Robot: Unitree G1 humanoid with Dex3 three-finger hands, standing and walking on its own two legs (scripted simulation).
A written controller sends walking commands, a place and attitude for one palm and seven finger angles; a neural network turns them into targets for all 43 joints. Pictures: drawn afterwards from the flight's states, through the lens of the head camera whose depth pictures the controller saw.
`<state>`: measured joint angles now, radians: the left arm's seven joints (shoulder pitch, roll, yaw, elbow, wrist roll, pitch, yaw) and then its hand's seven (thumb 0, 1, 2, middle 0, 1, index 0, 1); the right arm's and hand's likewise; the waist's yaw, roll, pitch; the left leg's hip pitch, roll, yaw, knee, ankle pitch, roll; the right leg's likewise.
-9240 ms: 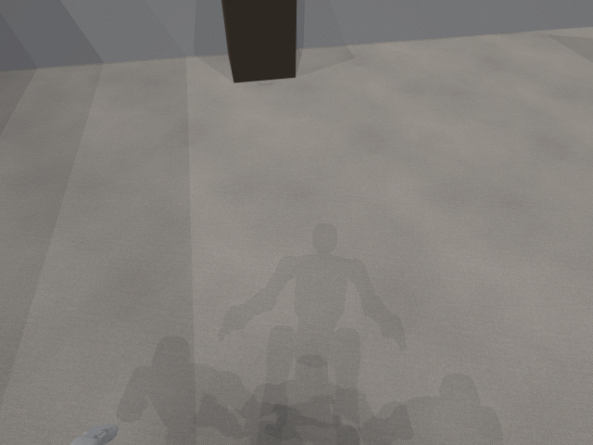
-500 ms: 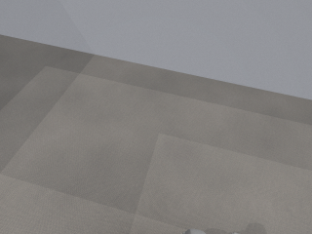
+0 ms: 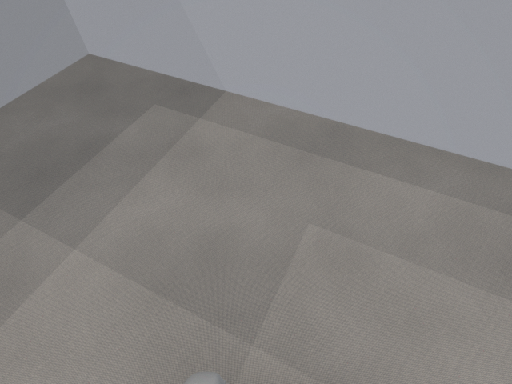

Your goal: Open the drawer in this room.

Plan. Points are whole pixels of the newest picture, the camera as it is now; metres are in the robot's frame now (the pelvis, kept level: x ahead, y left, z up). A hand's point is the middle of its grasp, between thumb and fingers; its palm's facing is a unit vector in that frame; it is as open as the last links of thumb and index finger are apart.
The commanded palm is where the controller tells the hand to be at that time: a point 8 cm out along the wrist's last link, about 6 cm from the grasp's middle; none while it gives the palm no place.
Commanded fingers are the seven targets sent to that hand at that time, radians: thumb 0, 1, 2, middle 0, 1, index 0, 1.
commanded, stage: turn or walk to find it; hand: left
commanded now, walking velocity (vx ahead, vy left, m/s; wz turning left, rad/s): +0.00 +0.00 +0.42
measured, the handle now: out of the picture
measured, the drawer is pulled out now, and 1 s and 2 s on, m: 0.00 0.00 0.00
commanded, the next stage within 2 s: none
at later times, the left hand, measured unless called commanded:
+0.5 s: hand out of the picture +0.04 +0.25 -0.16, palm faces +0.22 -0.94 -0.26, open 7.4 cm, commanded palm none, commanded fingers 0.00 0.90 0.90 -0.20 -0.30 -0.20 -0.30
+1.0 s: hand out of the picture -0.09 +0.20 -0.17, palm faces +0.47 -0.85 -0.25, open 7.4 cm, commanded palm none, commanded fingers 0.00 0.90 0.90 -0.20 -0.30 -0.20 -0.30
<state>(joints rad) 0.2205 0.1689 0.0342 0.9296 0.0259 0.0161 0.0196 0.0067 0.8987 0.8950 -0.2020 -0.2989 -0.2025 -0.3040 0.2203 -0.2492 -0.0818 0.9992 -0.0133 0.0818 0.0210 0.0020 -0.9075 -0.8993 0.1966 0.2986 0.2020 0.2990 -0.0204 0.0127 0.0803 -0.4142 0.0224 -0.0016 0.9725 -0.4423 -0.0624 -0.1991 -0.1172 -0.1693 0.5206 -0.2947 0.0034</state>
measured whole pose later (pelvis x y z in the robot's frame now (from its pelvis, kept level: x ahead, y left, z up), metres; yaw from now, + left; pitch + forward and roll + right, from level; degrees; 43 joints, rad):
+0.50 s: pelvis -0.01 +0.03 +0.00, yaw +12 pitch +0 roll +0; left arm 0.15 0.23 0.06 0.93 0.01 0.06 0.02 0.01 0.90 0.90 -0.20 -0.30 -0.20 -0.30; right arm 0.18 -0.19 -0.04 0.95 -0.02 0.03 0.00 0.00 -0.90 -0.90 0.20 0.30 0.21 0.30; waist -0.02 0.01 0.07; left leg -0.26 -0.04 -0.06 0.47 -0.21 0.02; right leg -0.36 -0.06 -0.03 0.83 -0.45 0.08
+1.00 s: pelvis -0.03 +0.01 +0.00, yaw +27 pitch +0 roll +1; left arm 0.25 0.20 0.05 0.96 0.03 0.02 0.02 0.01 0.90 0.89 -0.20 -0.30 -0.20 -0.30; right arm 0.17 -0.24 -0.06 1.00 -0.01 0.07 0.01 0.00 -0.91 -0.90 0.20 0.30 0.20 0.30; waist 0.01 -0.01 0.10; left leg -0.31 0.03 0.05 0.73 -0.43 -0.05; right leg -0.22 -0.15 -0.24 0.56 -0.32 0.01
